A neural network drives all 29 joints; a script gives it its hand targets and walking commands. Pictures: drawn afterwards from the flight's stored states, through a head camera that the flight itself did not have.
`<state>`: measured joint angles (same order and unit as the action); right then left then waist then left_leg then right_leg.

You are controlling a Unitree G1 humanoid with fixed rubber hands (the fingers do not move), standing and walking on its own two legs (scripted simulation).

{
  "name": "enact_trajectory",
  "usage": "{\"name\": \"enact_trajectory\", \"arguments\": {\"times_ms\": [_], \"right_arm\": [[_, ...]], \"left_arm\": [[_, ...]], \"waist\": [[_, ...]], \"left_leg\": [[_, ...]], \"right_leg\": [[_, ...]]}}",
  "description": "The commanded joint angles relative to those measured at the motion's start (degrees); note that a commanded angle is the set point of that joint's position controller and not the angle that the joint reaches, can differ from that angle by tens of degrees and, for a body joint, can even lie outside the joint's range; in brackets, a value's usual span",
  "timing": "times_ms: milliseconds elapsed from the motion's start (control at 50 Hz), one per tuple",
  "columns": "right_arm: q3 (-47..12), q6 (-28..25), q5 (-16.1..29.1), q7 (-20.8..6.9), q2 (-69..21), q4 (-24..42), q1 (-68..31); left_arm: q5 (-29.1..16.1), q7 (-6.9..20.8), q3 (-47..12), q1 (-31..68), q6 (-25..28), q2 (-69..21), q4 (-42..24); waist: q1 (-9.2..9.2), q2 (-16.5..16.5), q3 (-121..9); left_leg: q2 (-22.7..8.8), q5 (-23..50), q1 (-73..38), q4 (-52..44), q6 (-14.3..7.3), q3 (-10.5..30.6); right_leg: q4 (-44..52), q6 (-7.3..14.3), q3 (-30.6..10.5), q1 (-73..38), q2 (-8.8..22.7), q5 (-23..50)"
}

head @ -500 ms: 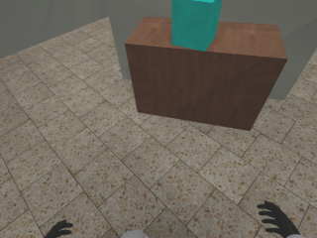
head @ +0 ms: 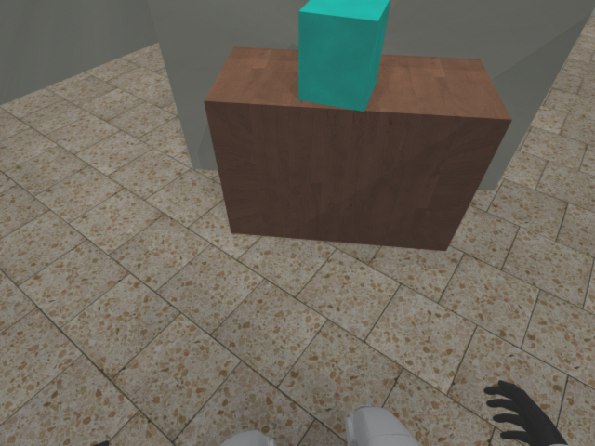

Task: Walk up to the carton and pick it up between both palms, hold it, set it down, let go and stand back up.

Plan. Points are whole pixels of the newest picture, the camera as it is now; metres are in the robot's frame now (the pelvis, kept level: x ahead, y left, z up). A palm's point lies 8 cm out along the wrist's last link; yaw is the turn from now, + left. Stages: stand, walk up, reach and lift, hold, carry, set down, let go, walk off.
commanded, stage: walk up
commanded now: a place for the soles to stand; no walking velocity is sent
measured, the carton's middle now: (342, 51) +1.15 -0.12 +0.03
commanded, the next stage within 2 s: none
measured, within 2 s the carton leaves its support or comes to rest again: neither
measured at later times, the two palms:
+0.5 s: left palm (41, 425) +0.18 +0.39 -0.09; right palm (499, 434) +0.15 -0.25 -0.08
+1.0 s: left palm (56, 341) +0.30 +0.41 -0.08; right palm (459, 369) +0.24 -0.22 -0.08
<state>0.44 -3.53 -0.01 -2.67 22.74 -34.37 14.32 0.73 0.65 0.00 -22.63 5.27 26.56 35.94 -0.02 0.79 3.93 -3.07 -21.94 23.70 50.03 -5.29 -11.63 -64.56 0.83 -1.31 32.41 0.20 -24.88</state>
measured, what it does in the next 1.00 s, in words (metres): walks ahead: right foot, then left foot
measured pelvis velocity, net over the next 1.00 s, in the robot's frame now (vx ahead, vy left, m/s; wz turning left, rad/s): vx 0.17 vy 0.10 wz -0.14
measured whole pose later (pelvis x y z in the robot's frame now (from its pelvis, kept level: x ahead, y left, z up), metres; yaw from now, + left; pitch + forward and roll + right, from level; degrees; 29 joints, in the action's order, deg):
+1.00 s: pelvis +0.17 +0.10 -0.02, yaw -8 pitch -3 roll -1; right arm 2.2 -1.8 0.0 -2.9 25.2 -34.4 16.8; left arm 2.1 -0.9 0.1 -22.6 6.6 28.2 36.2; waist -0.1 -1.4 2.4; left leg -3.2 -32.8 32.2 67.1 -2.6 -1.0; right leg -57.7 0.6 0.0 28.8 3.4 -26.3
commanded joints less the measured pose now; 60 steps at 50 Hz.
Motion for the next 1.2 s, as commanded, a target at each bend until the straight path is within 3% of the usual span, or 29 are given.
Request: {"name": "enact_trajectory", "arguments": {"times_ms": [0, 80, 140, 160, 180, 220, 260, 320, 380, 400, 420, 440, 460, 480, 520, 700, 760, 780, 800, 820, 860, 980, 1000, 1020, 1040, 1060, 1080, 1100, 1180], "right_arm": [[9.5, -1.0, -2.5, 0.3, 19.2, 0.1, 3.3], [9.7, 0.4, -2.7, -0.1, 20.6, 1.0, 0.2], [8.2, 1.9, -3.8, -0.5, 14.6, 3.5, -5.0], [7.1, 2.0, -2.4, -0.6, 11.4, 6.2, -10.9], [7.5, 2.3, -2.2, -0.4, 14.7, 7.1, -11.0], [9.2, 1.8, -2.7, -1.1, 18.6, 4.1, -4.7], [9.1, 1.5, -2.8, -1.3, 17.2, 1.7, 0.0], [9.7, 1.8, -1.7, -2.1, 17.6, 0.4, 0.5], [10.3, 1.3, -0.4, -2.1, 17.6, -2.0, 8.6], [10.9, 0.5, -0.9, -1.5, 16.8, -5.2, 18.6], [12.1, -0.3, -1.7, -0.4, 21.1, -6.6, 26.0], [11.6, -1.0, -2.0, 0.3, 24.0, -3.6, 20.4], [11.9, -0.5, -2.0, 0.6, 25.9, -2.9, 14.4], [11.3, -0.3, -2.0, 0.8, 24.0, -1.4, 10.2], [9.9, -0.3, -2.9, 1.4, 20.5, -0.3, 6.2], [10.5, 0.2, -2.9, 0.7, 21.4, 0.9, 9.3], [8.9, 0.6, -2.2, 0.6, 18.4, 2.5, 2.7], [7.9, 0.5, -1.7, 0.3, 13.9, 3.3, 1.4], [6.5, 0.3, -1.1, 0.0, 10.4, 6.0, -0.6], [7.7, 0.8, -1.4, 0.7, 16.7, 5.5, -2.8], [7.6, 0.5, -1.8, 0.4, 16.4, 3.9, -2.4], [9.7, 0.0, -0.1, -1.1, 17.1, -0.6, 6.6], [10.2, -0.5, 0.2, -0.8, 17.0, -4.2, 14.7], [11.1, -1.3, -0.9, 0.0, 18.4, -7.0, 23.7], [11.6, -1.7, -1.7, 1.0, 22.5, -5.9, 26.0], [11.5, -1.8, -1.8, 1.2, 25.6, -2.5, 20.1], [11.3, -1.4, -1.2, 1.5, 24.8, -2.0, 15.3], [10.9, -1.2, -2.2, 2.0, 23.8, -1.4, 12.0], [10.0, -1.6, -2.0, 2.4, 21.1, -0.8, 12.6]], "left_arm": [[0.0, -0.1, 6.5, 1.2, -0.2, 13.1, 0.5], [-0.2, 0.2, 6.7, -2.4, 0.6, 14.0, 0.6], [0.4, -1.2, 9.5, -17.3, 1.5, 16.6, 6.1], [1.2, -2.0, 11.3, -19.1, 0.8, 23.6, 5.4], [1.0, -2.4, 10.7, -8.5, 1.2, 23.7, 2.0], [0.4, -2.8, 9.7, -3.8, 1.4, 22.5, -0.2], [0.6, -3.1, 9.9, -2.9, 1.9, 21.3, -0.2], [1.2, -2.7, 9.9, -0.4, 1.6, 22.3, -0.6], [1.7, -2.7, 9.7, 7.9, 1.1, 22.6, -1.9], [2.0, -2.6, 9.1, 9.8, 0.4, 18.8, -1.6], [1.7, -2.8, 6.7, 8.4, 0.0, 10.3, -1.7], [-0.4, -3.2, 5.7, 9.8, 0.0, 9.2, -3.3], [-0.2, -3.2, 6.5, 12.2, -0.1, 12.9, -2.7], [-0.2, -2.8, 6.9, 8.3, 0.3, 15.1, -0.9], [0.5, -2.0, 7.6, 1.9, 0.7, 16.5, 2.0], [0.5, -1.3, 7.0, 4.4, 1.8, 15.0, -0.3], [0.8, -2.2, 7.6, -5.0, 3.6, 14.4, 1.8], [1.0, -3.0, 9.6, -14.5, 4.2, 18.7, 4.3], [0.7, -3.2, 10.9, -16.6, 3.7, 23.8, 3.6], [0.1, -3.0, 10.8, -11.4, 3.0, 23.6, 2.7], [0.0, -3.4, 9.7, -7.0, 2.5, 22.2, 1.4], [1.5, -2.7, 9.4, 5.4, 1.9, 22.3, -0.6], [1.4, -2.6, 9.2, 10.4, 1.3, 21.2, -1.3], [1.6, -2.6, 7.8, 10.2, 0.7, 15.2, -1.4], [0.5, -2.7, 5.0, 11.4, 0.5, 6.6, -2.5], [-0.5, -3.0, 5.9, 15.7, 0.6, 11.9, -3.7], [-0.4, -2.5, 6.3, 13.5, 0.7, 14.9, -1.7], [0.0, -2.2, 6.4, 9.7, 0.9, 15.3, -0.4], [0.0, -2.0, 6.4, 7.5, 1.7, 14.2, 0.3]], "waist": [[-3.76, -9.8, 3.4], [-1.09, -10.7, -0.7], [8.57, 4.8, -3.9], [12.01, 23.8, 1.1], [6.88, 10.9, 5.2], [1.21, -0.5, 3.6], [0.74, 2.3, -2.2], [0.34, 5.8, 1.9], [-5.69, 7.2, -0.2], [-10.48, 0.6, -2.4], [-13.74, -20.4, -1.1], [-12.21, -23.3, 3.2], [-10.05, -15.4, 5.8], [-7.09, -10.0, 4.9], [-3.26, -10.1, 0.6], [-4.25, -10.6, 2.3], [2.82, -5.9, -1.3], [8.51, 7.3, -7.2], [8.9, 21.3, -7.9], [7.51, 8.1, -3.8], [4.65, 1.2, -0.8], [-3.03, 7.2, 2.1], [-8.26, 3.8, -0.3], [-11.72, -9.3, -2.1], [-13.95, -28.1, -0.1], [-12.02, -16.8, 3.5], [-8.45, -8.8, 4.8], [-5.67, -8.0, 3.2], [-4.79, -8.4, 0.3]], "left_leg": [[-20.2, -28.5, -6.5, -39.2, -5.6, 30.4], [-19.6, -24.0, -1.6, -31.2, -7.8, 21.4], [-9.2, -31.5, 25.0, -3.7, -1.1, 6.7], [1.9, -19.7, 39.5, 19.8, 3.7, 1.2], [-1.5, -10.1, 36.7, 23.4, 3.9, 15.0], [-3.1, -6.2, 29.8, 24.2, 4.8, 15.4], [-3.3, -5.2, 25.1, 20.9, 4.1, 13.9], [-2.9, -5.4, 16.5, 16.2, 4.3, 11.3], [-2.4, -7.2, -3.6, 3.6, 2.8, 11.7], [0.5, -9.6, -21.1, -5.5, 2.5, 14.9], [-5.7, -25.4, -22.4, -21.8, 3.4, 28.5], [-16.3, -42.7, -13.7, -41.1, 1.1, 54.6], [-18.6, -48.9, -5.6, -45.8, 0.3, 59.8], [-18.1, -43.6, -4.7, -42.4, -0.2, 54.6], [-14.4, -34.9, -7.4, -33.4, -4.4, 44.7], [-16.8, -19.1, -5.9, -25.9, -10.6, 33.1], [-14.7, 1.1, 7.7, -9.1, -6.3, 21.8], [-6.8, 11.6, 19.0, 11.1, -1.1, 12.4], [3.9, -4.9, 32.9, 24.3, 3.9, 8.6], [0.8, -10.3, 35.5, 26.8, 3.1, 14.3], [-3.3, -10.9, 33.0, 26.8, 2.5, 15.5], [-2.3, -7.7, 7.2, 8.7, 2.3, 13.4], [-0.3, -4.9, -6.1, -1.1, 2.2, 12.0], [1.8, -11.4, -19.3, -10.6, 2.9, 14.8], [-9.1, -29.8, -20.1, -26.1, 0.9, 39.5], [-17.6, -43.6, -11.6, -41.9, -3.1, 62.2], [-18.1, -42.8, -10.6, -42.0, -2.6, 61.8], [-17.7, -30.7, -13.4, -36.2, -3.9, 56.9], [-15.8, 1.0, -13.2, -23.5, -8.3, 42.0]], "right_leg": [[3.3, 0.4, 1.4, 10.5, 4.7, 1.9], [14.1, 3.0, 2.5, -2.8, 4.8, -3.7], [26.0, 5.6, 0.8, -35.7, 0.5, -9.5], [49.3, 11.4, -36.7, -31.2, 15.2, -42.4], [57.5, 14.8, -56.4, -18.8, 23.5, -47.3], [51.4, 17.9, -45.6, -15.3, 23.3, -37.7], [45.6, 15.4, -35.3, -15.2, 19.0, -34.0], [46.0, 15.1, -31.2, -2.5, 18.7, -36.9], [39.7, 12.2, -22.0, 9.9, 16.3, -30.8], [24.2, 8.1, -11.0, 22.5, 9.7, -22.3], [-6.3, 4.0, 2.4, 28.5, -0.7, -12.9], [-16.1, 1.6, -0.9, 34.9, -4.4, -9.2], [-17.7, 1.5, -6.0, 30.9, -1.9, -5.0], [-15.7, 1.2, -3.8, 26.4, 1.1, 0.0], [-11.4, -0.2, -0.4, 20.7, 3.1, 1.1], [7.1, 1.5, 4.4, 11.8, 3.4, -6.7], [23.2, 4.5, 4.2, -12.4, 0.7, 0.6], [30.0, 5.2, -7.7, -29.9, 3.7, -7.8], [44.9, 11.6, -42.9, -33.7, 18.8, -15.4], [45.7, 16.9, -50.3, -31.1, 22.9, -21.5], [42.4, 19.2, -41.4, -24.4, 23.0, -14.3], [38.0, 14.4, -25.7, 6.8, 18.0, -31.0], [29.3, 11.4, -17.5, 13.3, 14.3, -25.9], [9.3, 7.5, -6.0, 23.0, 7.4, -18.7], [-15.8, 2.6, 5.1, 34.2, -2.1, -11.4], [-17.5, 1.9, -2.9, 35.2, -1.3, -9.4], [-17.2, 2.2, -2.7, 31.4, 0.4, -3.5], [-16.3, 1.3, -0.6, 29.6, 2.7, -1.0], [-7.4, 1.5, 2.4, 23.0, 4.6, -4.8]]}}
